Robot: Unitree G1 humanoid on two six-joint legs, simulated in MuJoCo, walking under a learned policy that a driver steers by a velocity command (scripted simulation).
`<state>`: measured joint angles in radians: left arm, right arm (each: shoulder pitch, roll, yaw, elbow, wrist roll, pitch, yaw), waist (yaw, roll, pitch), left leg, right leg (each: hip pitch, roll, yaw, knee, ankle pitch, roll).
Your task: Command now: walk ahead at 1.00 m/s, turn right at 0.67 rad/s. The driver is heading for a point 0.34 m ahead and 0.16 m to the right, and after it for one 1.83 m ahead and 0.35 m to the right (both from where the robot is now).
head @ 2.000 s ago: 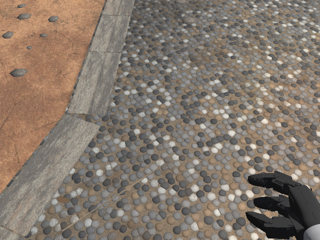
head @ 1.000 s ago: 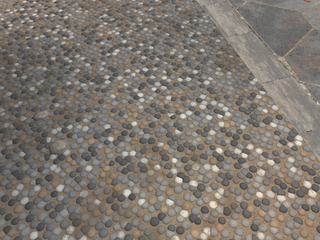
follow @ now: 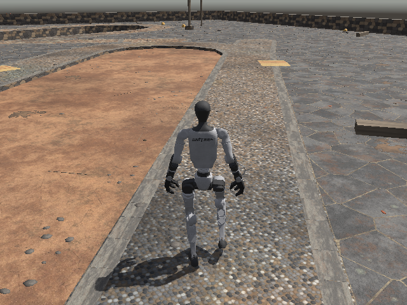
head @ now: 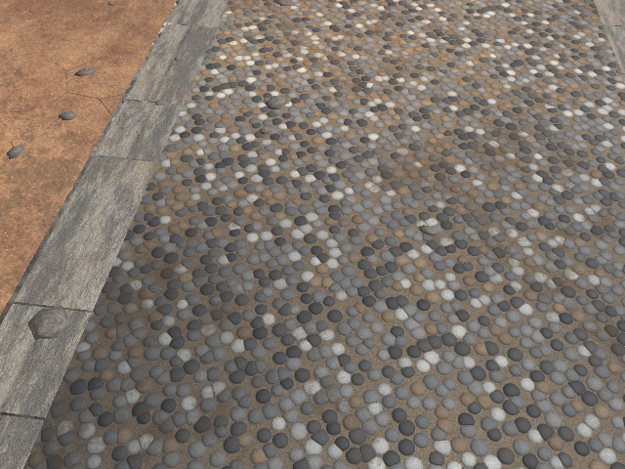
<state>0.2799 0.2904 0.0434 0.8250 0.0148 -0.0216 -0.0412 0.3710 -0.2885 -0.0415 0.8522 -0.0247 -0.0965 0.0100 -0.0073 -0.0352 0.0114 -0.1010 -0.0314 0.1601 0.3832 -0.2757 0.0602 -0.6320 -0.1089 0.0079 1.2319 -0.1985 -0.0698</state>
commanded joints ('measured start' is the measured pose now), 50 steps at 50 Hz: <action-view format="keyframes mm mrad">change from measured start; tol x32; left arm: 1 -56 -5 -1 -75 -1 14 -19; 7 -215 24 -16 -141 0 1 -49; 11 342 151 45 17 14 -1 -6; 50 -134 87 7 -163 4 65 78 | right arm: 1 -54 -36 -7 -43 9 -41 -1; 50 -55 -184 -96 -176 17 150 -8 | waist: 1 34 103 91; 14 107 -99 -374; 18 -31 163 3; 50 -38 177 -72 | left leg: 1 -33 218 -56 -272 332 17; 7 86 206 137 -220 1014 -45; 10 118 250 112 295 1417 -57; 11 12 245 82 620 1227 -56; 13 -576 -51 -37 1377 -303 -132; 14 -687 -28 -226 1411 -239 -112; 33 -201 27 -164 112 243 31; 36 127 389 -830 -4 1157 327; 41 -146 142 -597 -118 224 141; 50 -88 85 -744 -193 -203 53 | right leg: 1 -120 -37 -7 -64 136 0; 10 463 220 -219 -512 200 -127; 12 752 146 -17 -668 308 -187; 13 994 -84 399 -584 956 -358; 14 1081 -182 646 -757 721 -452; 20 311 27 313 -911 834 -261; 33 572 22 156 -636 825 -36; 36 176 323 18 26 -433 62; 37 137 251 90 84 -388 69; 50 147 198 105 -408 -179 96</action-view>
